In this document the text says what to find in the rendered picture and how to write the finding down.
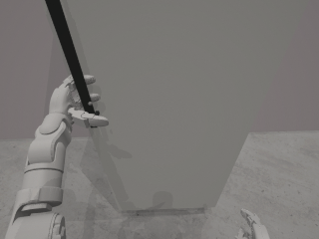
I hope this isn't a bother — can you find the left robot hand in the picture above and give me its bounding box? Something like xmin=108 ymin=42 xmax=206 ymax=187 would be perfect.
xmin=49 ymin=75 xmax=109 ymax=128

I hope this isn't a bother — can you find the fridge door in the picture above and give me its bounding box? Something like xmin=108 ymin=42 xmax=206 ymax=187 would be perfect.
xmin=40 ymin=0 xmax=309 ymax=211

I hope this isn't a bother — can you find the handle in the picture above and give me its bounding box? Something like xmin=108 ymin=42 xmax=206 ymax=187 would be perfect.
xmin=45 ymin=0 xmax=100 ymax=128

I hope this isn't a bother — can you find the left robot upper arm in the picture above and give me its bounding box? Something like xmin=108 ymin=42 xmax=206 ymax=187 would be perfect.
xmin=7 ymin=212 xmax=67 ymax=239

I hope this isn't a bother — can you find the right robot hand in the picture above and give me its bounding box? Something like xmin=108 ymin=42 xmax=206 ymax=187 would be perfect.
xmin=234 ymin=208 xmax=271 ymax=239

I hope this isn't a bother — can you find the robot left forearm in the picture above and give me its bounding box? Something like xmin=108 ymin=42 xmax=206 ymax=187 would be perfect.
xmin=4 ymin=113 xmax=73 ymax=239

